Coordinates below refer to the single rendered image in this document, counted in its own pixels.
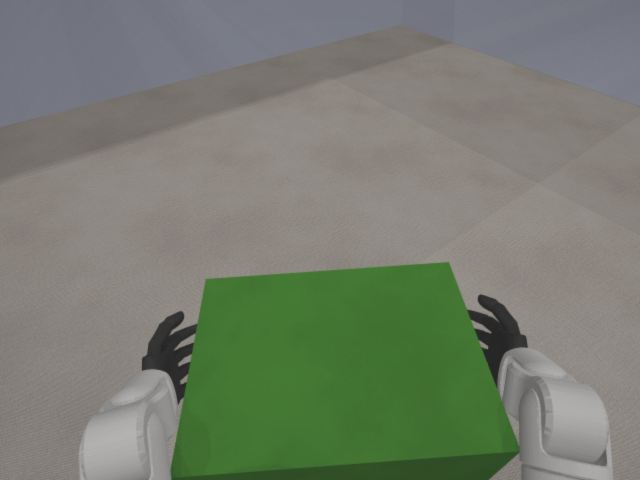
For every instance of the carton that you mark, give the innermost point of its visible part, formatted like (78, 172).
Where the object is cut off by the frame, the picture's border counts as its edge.
(354, 374)

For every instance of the left robot forearm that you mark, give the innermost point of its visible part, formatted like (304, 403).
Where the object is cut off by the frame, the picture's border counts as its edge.
(127, 439)

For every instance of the left robot hand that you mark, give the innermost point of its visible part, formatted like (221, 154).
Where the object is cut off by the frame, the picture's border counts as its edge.
(162, 356)

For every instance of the right robot forearm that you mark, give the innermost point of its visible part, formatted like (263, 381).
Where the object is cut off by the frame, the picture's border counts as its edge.
(563, 425)

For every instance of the right robot hand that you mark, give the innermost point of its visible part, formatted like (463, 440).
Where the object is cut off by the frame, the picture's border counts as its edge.
(504, 335)

